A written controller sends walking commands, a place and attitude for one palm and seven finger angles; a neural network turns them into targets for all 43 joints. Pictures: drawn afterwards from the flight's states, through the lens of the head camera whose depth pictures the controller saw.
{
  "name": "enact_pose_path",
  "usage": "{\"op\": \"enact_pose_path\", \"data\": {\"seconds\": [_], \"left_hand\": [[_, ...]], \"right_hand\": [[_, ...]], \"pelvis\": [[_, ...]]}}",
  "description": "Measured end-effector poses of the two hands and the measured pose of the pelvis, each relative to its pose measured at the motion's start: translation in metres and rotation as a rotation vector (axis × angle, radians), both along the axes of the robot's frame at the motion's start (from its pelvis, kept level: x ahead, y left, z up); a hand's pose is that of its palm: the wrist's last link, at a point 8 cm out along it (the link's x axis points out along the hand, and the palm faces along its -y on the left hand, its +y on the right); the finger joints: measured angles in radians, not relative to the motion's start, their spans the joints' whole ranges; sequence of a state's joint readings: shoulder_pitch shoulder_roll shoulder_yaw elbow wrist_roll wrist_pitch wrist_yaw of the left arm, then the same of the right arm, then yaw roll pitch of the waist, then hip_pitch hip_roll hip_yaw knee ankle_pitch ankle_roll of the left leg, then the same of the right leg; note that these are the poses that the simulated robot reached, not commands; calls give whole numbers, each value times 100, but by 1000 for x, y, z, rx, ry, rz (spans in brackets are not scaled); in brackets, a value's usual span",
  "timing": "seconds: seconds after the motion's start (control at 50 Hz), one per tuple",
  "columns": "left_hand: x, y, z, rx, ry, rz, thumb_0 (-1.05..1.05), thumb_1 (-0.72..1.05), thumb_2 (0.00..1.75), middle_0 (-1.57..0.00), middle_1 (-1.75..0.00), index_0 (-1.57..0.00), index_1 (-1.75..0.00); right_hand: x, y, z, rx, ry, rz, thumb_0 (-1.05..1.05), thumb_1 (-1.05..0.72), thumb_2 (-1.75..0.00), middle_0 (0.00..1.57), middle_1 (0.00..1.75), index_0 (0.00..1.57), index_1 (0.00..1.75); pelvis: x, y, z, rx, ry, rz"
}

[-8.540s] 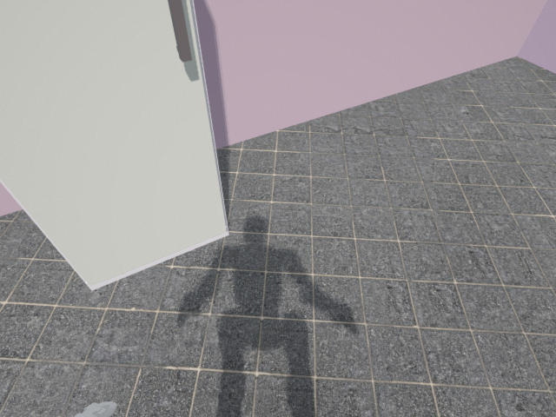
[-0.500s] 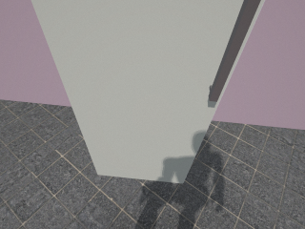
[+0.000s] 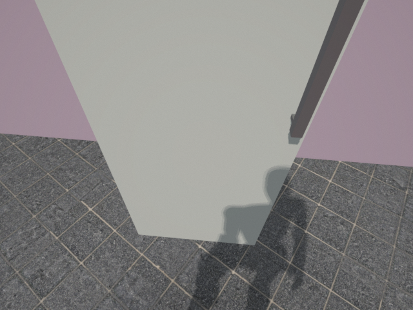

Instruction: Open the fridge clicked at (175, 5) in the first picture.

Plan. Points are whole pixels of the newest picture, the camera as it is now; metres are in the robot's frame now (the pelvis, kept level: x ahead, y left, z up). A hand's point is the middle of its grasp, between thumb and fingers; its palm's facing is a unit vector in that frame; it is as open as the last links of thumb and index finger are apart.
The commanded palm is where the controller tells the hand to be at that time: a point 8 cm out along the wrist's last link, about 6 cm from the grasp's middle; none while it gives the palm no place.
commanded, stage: come to a stop and stand still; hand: right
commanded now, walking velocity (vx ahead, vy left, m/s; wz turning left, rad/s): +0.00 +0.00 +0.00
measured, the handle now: (318, 65) +0.48 -0.17 +0.25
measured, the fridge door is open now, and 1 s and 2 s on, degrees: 0 0 0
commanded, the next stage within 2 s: look again from close up in 0.46 s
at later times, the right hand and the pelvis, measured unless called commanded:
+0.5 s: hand out of the picture +0.02 -0.17 -0.17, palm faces +0.03 +0.97 -0.22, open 7.4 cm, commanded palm none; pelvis +0.01 +0.02 +0.00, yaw -1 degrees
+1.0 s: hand out of the picture +0.02 -0.16 -0.17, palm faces +0.05 +0.97 -0.22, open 7.4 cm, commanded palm none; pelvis +0.02 +0.03 +0.00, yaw -1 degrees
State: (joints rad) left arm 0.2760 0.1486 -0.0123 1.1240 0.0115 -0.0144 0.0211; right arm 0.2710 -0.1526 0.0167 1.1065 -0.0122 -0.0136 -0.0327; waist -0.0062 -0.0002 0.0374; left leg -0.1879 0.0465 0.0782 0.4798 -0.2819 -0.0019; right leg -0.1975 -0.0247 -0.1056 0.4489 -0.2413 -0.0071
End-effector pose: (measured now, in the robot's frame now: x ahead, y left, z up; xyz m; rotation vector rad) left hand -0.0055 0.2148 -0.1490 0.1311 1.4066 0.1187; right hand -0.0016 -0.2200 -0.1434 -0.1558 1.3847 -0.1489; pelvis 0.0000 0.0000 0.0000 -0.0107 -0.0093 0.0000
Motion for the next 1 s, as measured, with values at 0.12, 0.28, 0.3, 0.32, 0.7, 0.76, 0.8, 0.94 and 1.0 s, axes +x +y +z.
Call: {"op": "enact_pose_path", "data": {"seconds": [0.12,0.28,0.3,0.32,0.7,0.76,0.8,0.94,1.0], "left_hand": [[12,8,1,12,-15,-3,1,92,90,-20,-30,-20,-30],[26,18,2,22,-33,-15,1,92,90,-20,-30,-20,-30],[27,19,2,23,-35,-16,1,92,90,-20,-30,-20,-30],[29,20,2,24,-37,-17,1,92,90,-20,-30,-20,-30],[42,32,4,29,-41,-38,1,91,90,-20,-30,-20,-30],[43,33,4,30,-41,-40,1,91,90,-20,-30,-20,-30],[44,34,4,31,-41,-41,1,91,90,-20,-30,-20,-30],[45,35,4,32,-42,-45,1,91,90,-20,-30,-20,-30],[44,36,5,33,-42,-46,1,91,90,-20,-30,-20,-30]], "right_hand": [[6,2,0,-5,-5,-5,1,-91,-90,20,30,20,30],[14,3,2,-17,-18,-10,1,-91,-90,20,30,20,30],[15,3,2,-18,-20,-11,1,-91,-90,20,30,20,30],[16,3,2,-20,-22,-11,1,-91,-90,20,30,20,30],[20,9,4,-26,-25,-20,1,-91,-90,20,30,20,30],[20,9,4,-26,-26,-23,1,-91,-90,20,30,20,30],[21,10,4,-26,-27,-25,1,-91,-90,20,30,20,30],[20,11,4,-25,-30,-30,1,-91,-90,20,30,20,30],[19,12,4,-24,-29,-32,1,-91,-90,20,30,20,30]], "pelvis": [[5,4,0,-1,1,-1],[10,10,1,-2,2,-5],[10,11,1,-2,1,-6],[11,11,1,-2,1,-6],[16,22,2,-2,5,-14],[17,23,2,-1,4,-16],[17,24,2,-1,3,-17],[17,25,2,0,1,-20],[17,25,2,0,0,-21]]}}
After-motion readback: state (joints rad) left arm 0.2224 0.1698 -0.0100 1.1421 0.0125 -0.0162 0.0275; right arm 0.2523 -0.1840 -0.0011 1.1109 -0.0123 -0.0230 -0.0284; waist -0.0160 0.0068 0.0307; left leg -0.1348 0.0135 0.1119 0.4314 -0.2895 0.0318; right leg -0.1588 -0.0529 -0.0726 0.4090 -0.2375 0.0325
